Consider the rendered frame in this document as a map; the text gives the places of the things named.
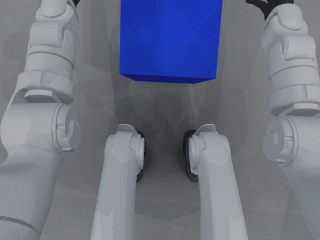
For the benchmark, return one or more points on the robot right shin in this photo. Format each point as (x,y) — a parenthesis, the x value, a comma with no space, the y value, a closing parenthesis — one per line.
(209,128)

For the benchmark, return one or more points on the right robot hand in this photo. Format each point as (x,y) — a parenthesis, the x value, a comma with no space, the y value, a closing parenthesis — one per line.
(266,8)

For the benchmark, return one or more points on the left robot upper arm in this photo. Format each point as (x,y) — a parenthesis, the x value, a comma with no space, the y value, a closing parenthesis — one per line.
(36,136)

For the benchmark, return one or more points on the carton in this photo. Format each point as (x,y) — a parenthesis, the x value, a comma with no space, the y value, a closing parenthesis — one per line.
(169,41)

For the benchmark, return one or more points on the robot right forearm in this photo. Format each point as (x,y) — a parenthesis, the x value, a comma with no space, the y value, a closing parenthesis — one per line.
(291,62)

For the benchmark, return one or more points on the robot left forearm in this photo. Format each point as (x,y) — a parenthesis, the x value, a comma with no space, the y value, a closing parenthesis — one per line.
(50,57)

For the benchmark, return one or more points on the right robot upper arm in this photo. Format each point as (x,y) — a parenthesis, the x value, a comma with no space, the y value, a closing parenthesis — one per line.
(293,143)

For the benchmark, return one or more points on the robot left shin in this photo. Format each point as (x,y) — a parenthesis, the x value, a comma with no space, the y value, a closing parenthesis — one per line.
(111,138)

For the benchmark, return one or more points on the robot shin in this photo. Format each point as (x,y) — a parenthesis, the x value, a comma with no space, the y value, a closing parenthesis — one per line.
(209,128)
(111,138)

